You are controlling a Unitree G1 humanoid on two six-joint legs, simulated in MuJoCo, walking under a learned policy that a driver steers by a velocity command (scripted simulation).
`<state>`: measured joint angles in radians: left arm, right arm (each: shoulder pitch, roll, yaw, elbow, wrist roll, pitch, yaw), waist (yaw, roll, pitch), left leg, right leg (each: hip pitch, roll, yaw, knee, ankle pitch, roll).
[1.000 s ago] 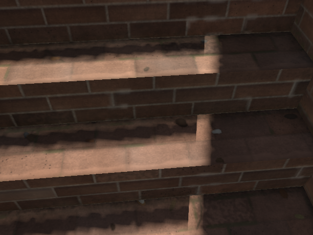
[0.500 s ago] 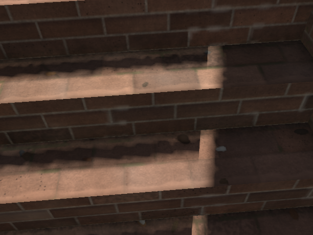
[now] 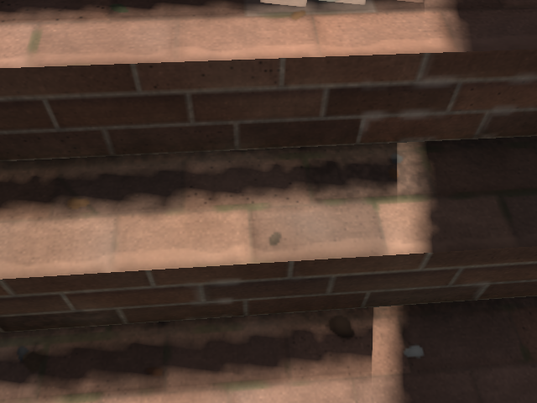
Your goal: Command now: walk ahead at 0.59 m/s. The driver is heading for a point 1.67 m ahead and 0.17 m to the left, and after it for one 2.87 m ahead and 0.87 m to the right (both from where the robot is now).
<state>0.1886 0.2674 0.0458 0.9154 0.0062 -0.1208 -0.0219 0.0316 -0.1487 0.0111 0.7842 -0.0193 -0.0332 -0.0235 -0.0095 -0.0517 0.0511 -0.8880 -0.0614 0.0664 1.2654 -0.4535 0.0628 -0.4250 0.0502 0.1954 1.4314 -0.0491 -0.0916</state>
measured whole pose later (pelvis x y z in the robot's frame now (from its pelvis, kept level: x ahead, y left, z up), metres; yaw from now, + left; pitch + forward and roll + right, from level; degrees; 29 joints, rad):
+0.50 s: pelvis +0.21 -0.03 +0.18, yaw -2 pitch +2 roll -3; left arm 0.04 0.05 -0.05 0.72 0.01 0.04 0.06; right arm 0.41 -0.15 -0.05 1.02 0.02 -0.07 0.01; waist -0.03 0.04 0.03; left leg -0.23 0.05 -0.02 0.80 -0.03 0.06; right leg -0.87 0.00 -0.20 1.36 -0.53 -0.13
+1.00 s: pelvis +0.29 -0.01 +0.31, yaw -1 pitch -1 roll +1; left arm 0.26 0.15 0.05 0.95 0.00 0.00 0.04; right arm 0.34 -0.10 -0.01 0.88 -0.02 0.00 -0.08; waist 0.01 -0.07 -0.01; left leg -0.34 -0.01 0.08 0.65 -0.31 0.05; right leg -0.35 -0.03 -0.06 0.70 -0.33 -0.04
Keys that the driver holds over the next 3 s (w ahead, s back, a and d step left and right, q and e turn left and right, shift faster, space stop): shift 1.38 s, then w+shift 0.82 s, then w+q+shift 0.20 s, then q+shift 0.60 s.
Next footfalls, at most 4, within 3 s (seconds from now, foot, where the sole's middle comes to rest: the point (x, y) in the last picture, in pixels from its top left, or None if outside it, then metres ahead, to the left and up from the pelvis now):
0.42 right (347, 393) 0.35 -0.12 -0.45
0.92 left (229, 385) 0.36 0.09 -0.45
1.92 right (444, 197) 0.62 -0.28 -0.24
2.46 left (433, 17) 0.84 -0.25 -0.04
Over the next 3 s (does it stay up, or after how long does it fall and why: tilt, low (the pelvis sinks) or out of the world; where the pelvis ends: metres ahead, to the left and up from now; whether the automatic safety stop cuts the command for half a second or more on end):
stays up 0.99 -0.28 0.90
